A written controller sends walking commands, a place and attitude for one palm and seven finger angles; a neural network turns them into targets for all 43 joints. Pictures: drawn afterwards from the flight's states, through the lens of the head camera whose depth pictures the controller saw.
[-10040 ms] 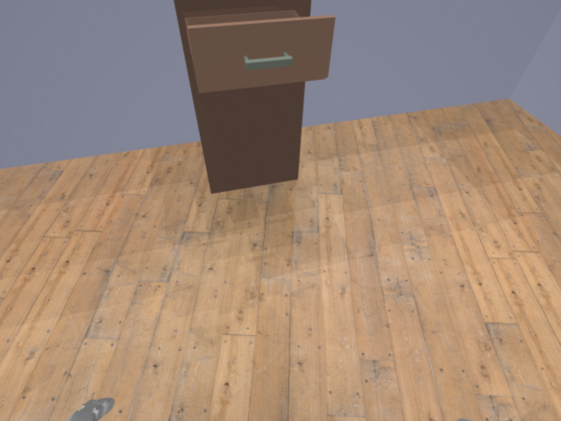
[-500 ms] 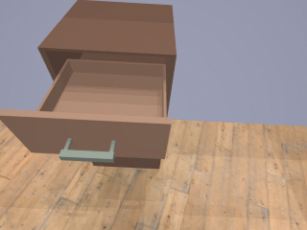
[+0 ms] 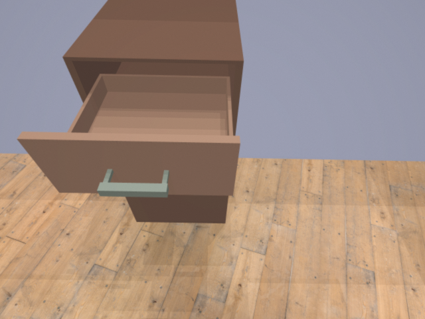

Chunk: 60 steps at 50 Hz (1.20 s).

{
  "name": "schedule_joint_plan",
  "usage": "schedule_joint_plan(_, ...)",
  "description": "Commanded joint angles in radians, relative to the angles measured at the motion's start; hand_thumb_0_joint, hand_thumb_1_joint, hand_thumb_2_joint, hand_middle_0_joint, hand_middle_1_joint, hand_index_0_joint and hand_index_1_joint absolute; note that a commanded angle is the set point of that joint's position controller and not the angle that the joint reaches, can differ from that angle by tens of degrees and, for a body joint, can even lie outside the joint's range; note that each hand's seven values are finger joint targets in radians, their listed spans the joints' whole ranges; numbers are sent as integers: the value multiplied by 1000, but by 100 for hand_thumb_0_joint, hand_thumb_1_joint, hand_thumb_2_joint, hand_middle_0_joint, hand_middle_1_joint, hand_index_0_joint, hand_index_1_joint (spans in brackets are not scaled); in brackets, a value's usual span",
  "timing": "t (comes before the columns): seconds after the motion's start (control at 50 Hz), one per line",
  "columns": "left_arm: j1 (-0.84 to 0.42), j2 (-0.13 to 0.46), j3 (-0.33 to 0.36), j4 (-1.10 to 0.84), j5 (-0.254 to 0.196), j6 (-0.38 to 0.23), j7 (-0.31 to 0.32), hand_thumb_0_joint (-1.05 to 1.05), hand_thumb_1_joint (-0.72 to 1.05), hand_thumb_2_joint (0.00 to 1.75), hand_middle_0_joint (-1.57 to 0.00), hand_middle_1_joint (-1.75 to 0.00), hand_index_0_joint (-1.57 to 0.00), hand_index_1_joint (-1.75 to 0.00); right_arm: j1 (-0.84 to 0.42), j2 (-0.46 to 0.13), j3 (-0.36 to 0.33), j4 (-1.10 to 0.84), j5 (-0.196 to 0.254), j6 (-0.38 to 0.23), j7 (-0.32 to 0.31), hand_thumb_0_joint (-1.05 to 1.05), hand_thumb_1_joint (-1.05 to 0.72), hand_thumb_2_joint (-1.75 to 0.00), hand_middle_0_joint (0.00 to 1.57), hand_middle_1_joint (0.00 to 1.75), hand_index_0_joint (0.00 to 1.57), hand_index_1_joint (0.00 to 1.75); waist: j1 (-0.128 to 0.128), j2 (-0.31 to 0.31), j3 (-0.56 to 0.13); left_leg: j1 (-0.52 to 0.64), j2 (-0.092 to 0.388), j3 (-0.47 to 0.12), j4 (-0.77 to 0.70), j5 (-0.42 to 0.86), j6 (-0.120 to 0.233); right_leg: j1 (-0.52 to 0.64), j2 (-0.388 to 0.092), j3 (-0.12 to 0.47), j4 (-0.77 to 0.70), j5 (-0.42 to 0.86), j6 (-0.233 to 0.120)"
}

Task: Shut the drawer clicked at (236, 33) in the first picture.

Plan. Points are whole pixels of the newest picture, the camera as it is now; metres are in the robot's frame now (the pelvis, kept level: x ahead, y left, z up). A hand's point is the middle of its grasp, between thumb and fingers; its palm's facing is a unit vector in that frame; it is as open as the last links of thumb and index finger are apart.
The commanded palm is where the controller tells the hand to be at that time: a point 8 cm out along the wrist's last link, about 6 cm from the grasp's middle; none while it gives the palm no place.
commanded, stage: come to a stop and stand still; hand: left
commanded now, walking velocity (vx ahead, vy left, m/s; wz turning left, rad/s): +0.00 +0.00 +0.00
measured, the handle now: (135, 182) +0.36 +0.18 +0.04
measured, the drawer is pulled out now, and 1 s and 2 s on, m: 0.29 0.29 0.29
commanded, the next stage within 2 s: look again from close up in 0.34 s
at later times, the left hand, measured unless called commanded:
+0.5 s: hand out of the picture +0.01 +0.20 -0.17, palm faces -0.01 -0.98 -0.22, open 7.4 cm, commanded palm none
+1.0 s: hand out of the picture +0.04 +0.19 -0.17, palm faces +0.00 -0.98 -0.21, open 7.4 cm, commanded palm +0.11 +0.24 -0.06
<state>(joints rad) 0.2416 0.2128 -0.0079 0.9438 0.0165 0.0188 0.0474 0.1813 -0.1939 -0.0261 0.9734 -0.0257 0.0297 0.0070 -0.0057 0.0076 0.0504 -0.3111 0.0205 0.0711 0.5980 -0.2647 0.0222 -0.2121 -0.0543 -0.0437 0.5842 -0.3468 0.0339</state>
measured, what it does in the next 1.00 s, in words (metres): stands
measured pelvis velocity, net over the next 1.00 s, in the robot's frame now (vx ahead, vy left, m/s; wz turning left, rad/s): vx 0.02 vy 0.01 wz -0.01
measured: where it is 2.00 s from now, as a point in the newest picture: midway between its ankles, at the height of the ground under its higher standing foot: outside the picture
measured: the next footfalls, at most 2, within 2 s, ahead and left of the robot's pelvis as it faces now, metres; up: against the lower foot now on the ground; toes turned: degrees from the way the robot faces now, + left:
none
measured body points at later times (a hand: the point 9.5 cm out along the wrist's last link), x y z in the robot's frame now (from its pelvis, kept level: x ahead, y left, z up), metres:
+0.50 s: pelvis +0.01 +0.02 +0.01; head +0.04 +0.03 +0.46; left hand +0.01 +0.25 -0.15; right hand +0.04 -0.22 -0.15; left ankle +0.04 +0.10 -0.73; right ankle -0.02 -0.14 -0.73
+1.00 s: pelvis +0.02 +0.01 +0.01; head +0.04 +0.01 +0.46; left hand +0.04 +0.24 -0.15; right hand +0.06 -0.22 -0.15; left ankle +0.04 +0.10 -0.73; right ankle -0.02 -0.14 -0.73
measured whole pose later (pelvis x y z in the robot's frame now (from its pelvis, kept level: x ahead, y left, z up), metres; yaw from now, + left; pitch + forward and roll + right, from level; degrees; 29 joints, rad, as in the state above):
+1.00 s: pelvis +0.02 +0.01 +0.01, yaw +0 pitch -1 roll +0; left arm 0.26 0.17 0.00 1.07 0.02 0.00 0.04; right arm 0.18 -0.18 -0.01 1.12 -0.01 0.00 -0.01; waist 0.00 -0.02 0.05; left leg -0.22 -0.01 0.09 0.47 -0.23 0.04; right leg -0.14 -0.08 -0.03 0.47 -0.31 0.06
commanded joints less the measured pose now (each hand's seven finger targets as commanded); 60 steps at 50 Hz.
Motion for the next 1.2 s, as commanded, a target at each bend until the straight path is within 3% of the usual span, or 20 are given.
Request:
schedule_joint_plan(0.0,35,130,29,-55,4,-18,2,0,90,90,-20,-30,-20,-30,-4,-129,-20,-57,5,-22,-8,0,-90,-90,20,30,20,30,5,16,9,23,76,-132,-175,-47,14,-96,-40,61,-150,-32,-45)
schedule_joint_plan(0.1,54,119,26,-37,5,-19,-2,0,90,90,-20,-30,-20,-30,9,-137,-17,-35,8,-27,-9,0,-90,-90,20,30,20,30,8,34,-17,31,88,-146,-221,-68,19,-69,-35,39,-146,-12,-37)
schedule_joint_plan(0.28,81,102,22,13,4,-24,-5,0,90,90,-20,-30,-20,-30,32,-125,-12,18,14,-36,-12,0,-90,-90,20,30,20,30,6,18,-45,93,88,-130,-218,48,19,-45,-53,38,-166,78,-32)
schedule_joint_plan(0.68,100,76,23,76,4,-26,0,0,90,90,-20,-30,-20,-30,28,-105,-6,83,20,-41,-19,0,-90,-90,20,30,20,30,6,-19,-34,153,83,-103,-203,213,15,-18,-69,43,-178,185,-24)
schedule_joint_plan(0.76,95,75,23,80,4,-24,0,0,90,90,-20,-30,-20,-30,23,-103,-4,87,19,-39,-19,0,-90,-90,20,30,20,30,7,-17,-10,143,80,-105,-215,182,12,-23,-70,44,-189,165,-25)
schedule_joint_plan(0.96,91,69,26,92,3,-26,0,0,90,90,-20,-30,-20,-30,31,-97,-1,106,19,-41,-23,0,-90,-90,20,30,20,30,6,-13,-21,163,79,-101,-209,245,10,1,-70,43,-192,202,-26)
schedule_joint_plan(0.98,131,79,19,110,14,-46,32,0,90,90,-20,-30,-20,-30,41,-123,0,37,25,-57,-23,0,-90,-90,20,30,20,30,8,-43,-36,125,109,-122,-37,456,-4,10,-79,86,-187,381,-33)
schedule_joint_plan(1.0,-576,330,227,-1467,-160,-252,49,0,90,90,-22,-32,-22,-32,106,-246,-40,-289,62,-203,-47,0,-90,-90,20,30,20,30,-77,159,-554,439,19,-126,-141,530,-26,27,21,-55,-75,447,-60)
schedule_joint_plan(1.02,-34,216,150,-1213,-88,-195,80,0,90,90,-24,-34,-24,-34,16,-143,13,-252,54,-304,-80,0,-90,-90,20,30,20,30,25,299,-519,540,75,-141,-193,640,-39,-58,41,-43,31,190,-69)
schedule_joint_plan(1.04,6,134,107,-1113,-115,-142,134,0,90,90,-26,-37,-26,-37,6,-144,-9,-180,56,-324,-90,0,-90,-90,20,30,20,30,-3,229,-414,387,54,-115,-200,550,-67,-73,44,-46,41,75,-60)
schedule_joint_plan(1.06,286,-127,-55,-909,-119,-48,116,0,90,90,-28,-39,-28,-39,51,-107,-5,-177,71,-316,-72,0,-90,-90,20,30,20,30,-27,137,-245,291,55,-121,-210,419,-39,-150,41,-54,13,28,-45)
schedule_joint_plan(1.08,96,-84,-26,-1086,-153,-79,93,0,90,90,-30,-41,-30,-41,29,-147,-19,-257,71,-322,-61,0,-90,-90,20,30,20,30,-36,78,-104,161,46,-126,-192,271,-30,-155,35,-63,-23,52,-47)
schedule_joint_plan(1.1,96,-40,15,-1084,-148,-131,72,0,90,90,-32,-43,-32,-43,9,-161,-33,-290,62,-335,-63,0,-90,-90,20,30,20,30,-52,40,-60,93,23,-115,-144,141,-22,-183,40,-72,-69,59,-49)
schedule_joint_plan(1.12,195,-23,56,-1015,-144,-185,50,0,90,90,-34,-45,-34,-45,-6,-162,-39,-311,48,-341,-62,0,-90,-90,20,30,20,30,-31,-37,-6,6,6,-109,-105,75,-19,-208,48,-85,-81,58,-49)
schedule_joint_plan(1.14,354,-33,87,-928,-148,-230,18,0,90,90,-36,-47,-36,-47,-27,-161,-46,-341,45,-336,-53,0,-90,-90,20,30,20,30,9,-71,-1,-38,-2,-96,-71,87,-20,-210,52,-87,-72,61,-53)
schedule_joint_plan(1.18,503,-86,89,-821,-178,-355,-96,0,90,90,-40,-52,-40,-52,-53,-153,-55,-391,34,-316,-27,0,-90,-90,20,30,20,30,42,-252,-19,-155,0,-79,24,116,-35,-303,76,-112,51,83,-52)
